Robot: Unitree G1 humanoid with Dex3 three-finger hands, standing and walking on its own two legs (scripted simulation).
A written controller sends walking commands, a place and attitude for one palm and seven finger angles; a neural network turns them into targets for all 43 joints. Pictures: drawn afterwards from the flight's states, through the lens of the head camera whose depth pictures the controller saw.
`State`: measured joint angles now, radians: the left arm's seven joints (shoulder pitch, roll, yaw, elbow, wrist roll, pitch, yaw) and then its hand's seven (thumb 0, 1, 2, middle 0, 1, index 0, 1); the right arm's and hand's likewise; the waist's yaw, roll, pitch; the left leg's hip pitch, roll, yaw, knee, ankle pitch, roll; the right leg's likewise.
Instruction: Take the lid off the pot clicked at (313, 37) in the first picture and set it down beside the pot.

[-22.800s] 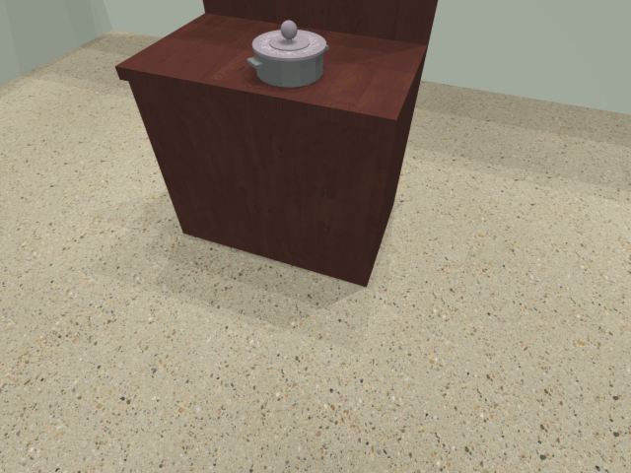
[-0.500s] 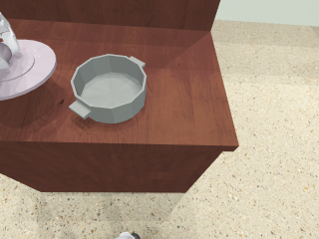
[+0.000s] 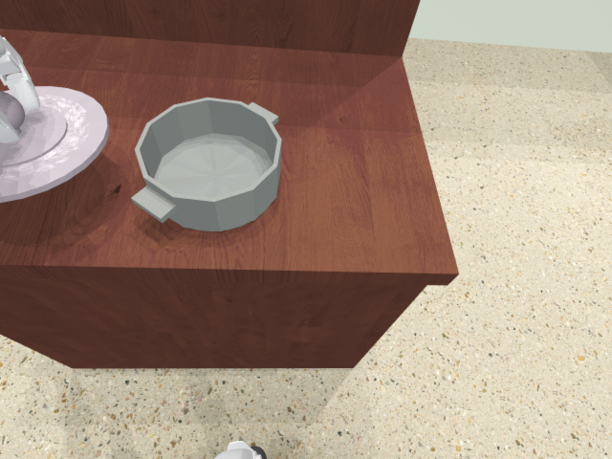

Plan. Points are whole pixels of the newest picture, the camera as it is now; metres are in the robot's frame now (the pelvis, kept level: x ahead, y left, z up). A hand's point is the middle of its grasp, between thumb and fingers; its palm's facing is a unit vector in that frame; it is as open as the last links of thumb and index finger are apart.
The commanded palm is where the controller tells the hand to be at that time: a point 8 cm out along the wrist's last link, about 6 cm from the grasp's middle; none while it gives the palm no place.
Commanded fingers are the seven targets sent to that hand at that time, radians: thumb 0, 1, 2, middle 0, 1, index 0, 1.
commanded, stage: lower the lid onto the table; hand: left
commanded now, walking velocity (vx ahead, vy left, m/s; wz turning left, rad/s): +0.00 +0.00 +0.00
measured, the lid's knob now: out of the picture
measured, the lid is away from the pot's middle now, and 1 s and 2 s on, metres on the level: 0.23 0.23 0.23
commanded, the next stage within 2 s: open the fingers wide in 1.06 s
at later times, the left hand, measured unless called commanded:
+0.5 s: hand (3, 130) +0.49 +0.31 +0.14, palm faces -0.44 -0.18 -0.88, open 7.2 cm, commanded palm +0.56 +0.31 +0.20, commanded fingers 0.00 0.81 0.65 -0.91 -1.07 -0.90 -1.08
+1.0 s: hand (20, 156) +0.49 +0.31 +0.10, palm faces -0.49 -0.15 -0.86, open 7.2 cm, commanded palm +0.57 +0.31 +0.17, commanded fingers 0.00 0.81 0.65 -0.91 -1.07 -0.90 -1.08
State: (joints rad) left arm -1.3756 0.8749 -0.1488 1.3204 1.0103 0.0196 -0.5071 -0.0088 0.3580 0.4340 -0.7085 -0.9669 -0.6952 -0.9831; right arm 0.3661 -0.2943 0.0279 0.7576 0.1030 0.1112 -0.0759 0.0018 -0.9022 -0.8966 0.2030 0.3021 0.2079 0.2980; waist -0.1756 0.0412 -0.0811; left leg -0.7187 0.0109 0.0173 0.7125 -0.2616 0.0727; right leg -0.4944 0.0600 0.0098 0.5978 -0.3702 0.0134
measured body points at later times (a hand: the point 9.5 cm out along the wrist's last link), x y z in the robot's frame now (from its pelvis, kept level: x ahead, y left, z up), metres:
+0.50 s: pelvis -0.01 +0.01 -0.01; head +0.08 +0.04 +0.43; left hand +0.51 +0.32 +0.19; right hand -0.04 -0.27 -0.11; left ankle +0.04 +0.07 -0.72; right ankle -0.06 -0.14 -0.72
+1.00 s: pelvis -0.01 +0.02 -0.01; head +0.09 +0.05 +0.42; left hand +0.51 +0.32 +0.15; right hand -0.05 -0.27 -0.11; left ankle +0.04 +0.07 -0.72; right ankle -0.06 -0.14 -0.72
